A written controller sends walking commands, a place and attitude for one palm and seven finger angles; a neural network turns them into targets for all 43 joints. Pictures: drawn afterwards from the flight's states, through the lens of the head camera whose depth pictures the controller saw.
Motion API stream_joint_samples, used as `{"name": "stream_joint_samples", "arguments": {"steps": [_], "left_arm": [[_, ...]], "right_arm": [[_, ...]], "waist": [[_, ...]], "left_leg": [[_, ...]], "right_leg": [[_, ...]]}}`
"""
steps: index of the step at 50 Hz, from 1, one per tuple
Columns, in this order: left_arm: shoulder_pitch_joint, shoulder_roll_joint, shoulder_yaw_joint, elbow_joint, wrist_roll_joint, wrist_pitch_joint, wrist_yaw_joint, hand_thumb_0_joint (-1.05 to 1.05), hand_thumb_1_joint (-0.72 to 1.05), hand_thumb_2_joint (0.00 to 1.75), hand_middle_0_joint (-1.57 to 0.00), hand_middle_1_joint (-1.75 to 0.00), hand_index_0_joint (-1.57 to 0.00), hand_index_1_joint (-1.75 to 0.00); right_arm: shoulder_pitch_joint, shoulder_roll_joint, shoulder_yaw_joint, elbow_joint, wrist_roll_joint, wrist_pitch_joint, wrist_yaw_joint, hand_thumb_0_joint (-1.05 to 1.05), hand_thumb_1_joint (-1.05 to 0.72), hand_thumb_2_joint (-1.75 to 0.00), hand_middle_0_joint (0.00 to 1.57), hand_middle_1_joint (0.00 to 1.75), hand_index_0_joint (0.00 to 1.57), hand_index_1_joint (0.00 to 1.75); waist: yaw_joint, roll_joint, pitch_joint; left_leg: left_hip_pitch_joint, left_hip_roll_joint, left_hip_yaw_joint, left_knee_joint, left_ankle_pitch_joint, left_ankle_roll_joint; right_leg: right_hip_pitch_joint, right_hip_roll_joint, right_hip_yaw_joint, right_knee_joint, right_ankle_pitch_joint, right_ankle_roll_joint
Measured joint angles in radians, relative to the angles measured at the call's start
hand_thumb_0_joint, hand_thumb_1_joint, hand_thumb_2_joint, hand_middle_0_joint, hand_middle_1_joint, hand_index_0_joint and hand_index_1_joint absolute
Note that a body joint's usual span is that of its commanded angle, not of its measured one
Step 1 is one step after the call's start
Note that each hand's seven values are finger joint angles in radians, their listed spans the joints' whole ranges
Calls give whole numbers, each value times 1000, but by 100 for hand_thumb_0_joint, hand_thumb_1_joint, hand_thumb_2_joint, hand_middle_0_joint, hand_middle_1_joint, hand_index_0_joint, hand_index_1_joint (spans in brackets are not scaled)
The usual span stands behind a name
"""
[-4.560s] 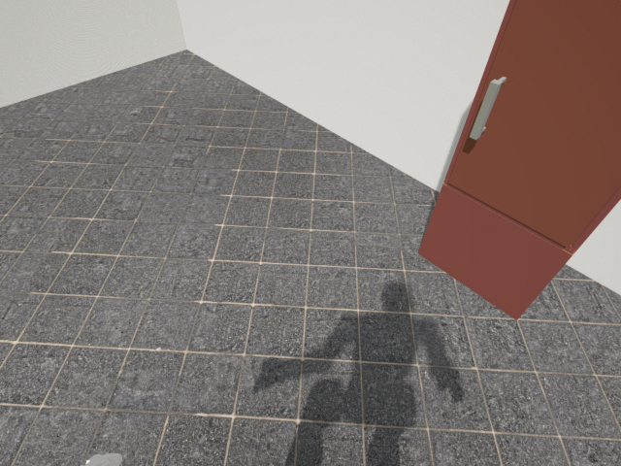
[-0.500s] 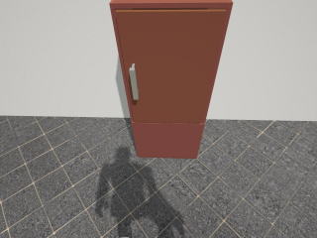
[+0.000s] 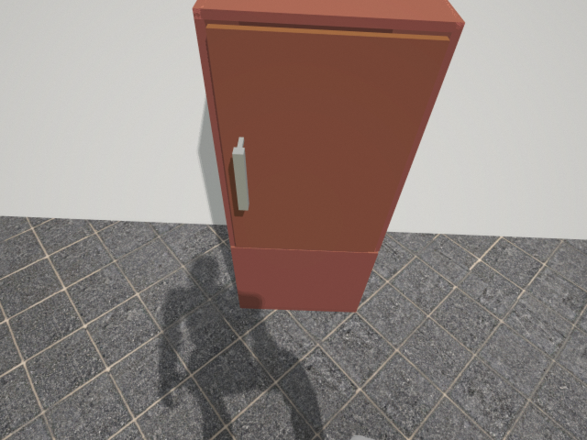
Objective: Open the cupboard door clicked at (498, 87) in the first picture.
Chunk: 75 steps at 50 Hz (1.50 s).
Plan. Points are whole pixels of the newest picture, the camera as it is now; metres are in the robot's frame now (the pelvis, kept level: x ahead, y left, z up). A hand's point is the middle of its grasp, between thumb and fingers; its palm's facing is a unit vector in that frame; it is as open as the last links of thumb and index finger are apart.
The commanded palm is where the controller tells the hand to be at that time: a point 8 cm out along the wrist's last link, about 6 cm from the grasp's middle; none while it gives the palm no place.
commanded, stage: take the last steps up to it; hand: left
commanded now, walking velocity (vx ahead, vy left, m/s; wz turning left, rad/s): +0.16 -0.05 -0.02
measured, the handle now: (242, 174) +0.64 +0.14 -0.05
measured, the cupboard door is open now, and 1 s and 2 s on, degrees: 0 0 0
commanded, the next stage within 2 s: come to a stop and stand still in 0.02 s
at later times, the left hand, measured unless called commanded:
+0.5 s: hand out of the picture +0.15 +0.16 -0.18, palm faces +0.08 -0.97 -0.23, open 7.3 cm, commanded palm none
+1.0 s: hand out of the picture +0.09 +0.18 -0.18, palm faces +0.01 -0.98 -0.21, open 7.4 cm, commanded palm none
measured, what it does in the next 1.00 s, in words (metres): steps on the spot: right foot, then left foot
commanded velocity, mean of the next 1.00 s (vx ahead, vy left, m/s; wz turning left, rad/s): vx -0.07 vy -0.01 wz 0.00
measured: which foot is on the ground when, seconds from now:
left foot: down 0.00-0.14, up 0.16-0.54, down 0.56-1.00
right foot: up 0.00-0.10, down 0.12-0.56, up 0.58-1.00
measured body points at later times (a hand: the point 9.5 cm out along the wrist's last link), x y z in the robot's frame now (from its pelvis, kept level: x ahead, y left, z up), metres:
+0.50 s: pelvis +0.09 -0.02 -0.01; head +0.13 -0.02 +0.44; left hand +0.15 +0.22 -0.16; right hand +0.17 -0.27 -0.16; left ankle +0.10 +0.09 -0.72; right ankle +0.12 -0.14 -0.74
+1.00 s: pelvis +0.06 -0.02 +0.00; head +0.07 -0.01 +0.45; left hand +0.09 +0.23 -0.16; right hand +0.08 -0.26 -0.15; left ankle +0.10 +0.10 -0.74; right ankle +0.02 -0.16 -0.73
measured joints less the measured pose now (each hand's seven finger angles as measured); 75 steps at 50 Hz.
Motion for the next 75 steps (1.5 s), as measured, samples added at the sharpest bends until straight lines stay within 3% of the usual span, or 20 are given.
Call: {"name": "stream_joint_samples", "arguments": {"steps": [6,8,10,12,23,27,28,30,32,35,38,42,47,52,56,59,60,64,75], "left_arm": [[-61,22,5,-31,-2,-22,-3,2,93,90,-20,-30,-19,-30],[-77,13,2,-32,-1,-44,4,1,93,90,-20,-30,-19,-30],[-85,-5,-9,-32,-7,-55,14,1,92,90,-20,-30,-19,-30],[-91,-22,-22,-26,-8,-50,25,1,92,90,-20,-30,-19,-30],[-127,-22,-12,-62,-1,7,49,0,93,90,-20,-30,-20,-30],[-114,4,-5,-68,-2,22,46,1,92,90,-20,-30,-20,-30],[-106,10,-3,-69,-4,27,45,1,91,90,-20,-30,-20,-30],[-102,30,0,-68,-11,41,45,1,91,90,-20,-30,-20,-30],[-92,44,4,-64,-11,50,45,1,91,90,-20,-30,-20,-30],[-70,58,8,-55,-9,48,36,1,91,90,-20,-30,-20,-30],[-43,65,9,-45,-9,50,29,1,91,90,-20,-30,-19,-30],[-22,62,7,-31,-10,63,24,1,91,90,-20,-30,-19,-30],[-33,45,-4,-21,-12,63,22,1,91,90,-20,-30,-19,-30],[-37,21,-22,-21,-12,26,28,1,91,90,-20,-30,-19,-30],[-22,-18,-40,4,-13,17,39,1,92,90,-20,-30,-19,-30],[-6,-26,-44,20,-19,12,41,1,93,90,-20,-30,-20,-30],[-5,-27,-45,27,-21,11,41,1,93,90,-20,-30,-20,-30],[-5,-28,-45,48,-27,12,41,2,93,90,-20,-30,-20,-30],[30,-67,-51,71,-28,1,40,1,91,90,-20,-30,-20,-30]], "right_arm": [[57,7,-10,41,-1,27,10,0,-91,-90,20,30,20,30],[62,-1,-9,52,7,38,13,0,-91,-90,20,30,20,30],[45,-11,-7,58,13,57,9,0,-91,-90,20,30,20,30],[17,-18,-4,56,18,64,2,0,-91,-90,20,30,20,30],[-167,-59,-29,-56,17,104,1,1,-92,-90,20,30,20,30],[-203,-69,-30,-98,16,89,6,0,-92,-90,20,30,20,30],[-202,-71,-28,-107,15,80,8,0,-92,-90,20,30,20,30],[-203,-58,-22,-115,8,71,7,0,-91,-90,20,30,20,30],[-200,-43,-9,-118,4,67,0,0,-91,-90,20,30,20,30],[-193,-20,7,-113,4,62,-10,0,-91,-90,20,30,20,30],[-183,-1,16,-106,6,55,-14,0,-90,-90,20,30,20,30],[-165,1,6,-98,8,50,-20,-1,-92,-90,20,30,21,30],[-128,-24,-5,-62,3,60,-10,-1,-92,-90,20,30,21,30],[-75,-42,-16,-14,12,77,0,0,-91,-90,20,30,20,30],[-31,-54,-11,23,10,99,6,0,-91,-90,20,30,20,30],[0,-45,0,41,9,87,7,0,-91,-90,20,30,20,30],[7,-39,3,49,9,81,4,0,-91,-90,20,30,20,30],[23,-3,16,77,11,72,-1,0,-91,-90,20,30,20,30],[8,37,22,91,16,61,-8,0,-90,-90,20,30,20,30]], "waist": [[-24,31,18],[-23,61,26],[-22,83,31],[-17,88,31],[24,52,67],[27,23,69],[24,21,62],[27,-9,61],[30,-22,54],[32,-27,40],[30,-23,27],[15,-9,19],[-8,13,14],[-12,15,-2],[-20,59,-21],[-21,70,-30],[-25,71,-28],[-23,48,-8],[-7,38,9]], "left_leg": [[34,29,-2,96,-112,-50],[-19,53,-34,256,-204,-32],[-97,43,-88,431,-261,-17],[-155,28,-109,501,-253,-17],[-291,-30,-125,470,-186,-48],[-218,-26,-114,282,-61,-43],[-189,-19,-110,216,-7,-24],[-189,-33,-98,222,-25,20],[-179,-35,-91,200,-30,38],[-153,-35,-85,127,8,42],[-132,-29,-75,69,42,45],[-117,-16,-65,31,68,41],[-124,-3,-66,25,89,27],[-160,-10,-60,80,83,-4],[-165,4,-102,121,-12,-15],[-139,15,-130,100,35,-10],[-134,19,-138,87,64,-24],[-118,19,-141,67,70,-53],[-105,21,-144,43,75,-56]], "right_leg": [[95,14,-40,-276,82,-4],[101,31,-59,-251,105,-29],[120,42,-76,-242,64,-44],[151,49,-81,-280,62,-46],[187,26,-87,-336,76,-29],[167,13,-83,-296,61,-3],[155,13,-84,-270,48,6],[124,15,-42,-182,-65,15],[81,48,27,-34,-152,16],[48,78,79,124,-132,27],[58,81,94,164,-114,41],[104,68,88,103,-131,50],[182,49,60,-82,-153,36],[290,37,42,-381,15,10],[303,64,23,-392,31,1],[304,88,18,-400,35,-11],[301,94,13,-393,32,-14],[308,94,11,-392,29,-21],[322,97,7,-415,34,-26]]}}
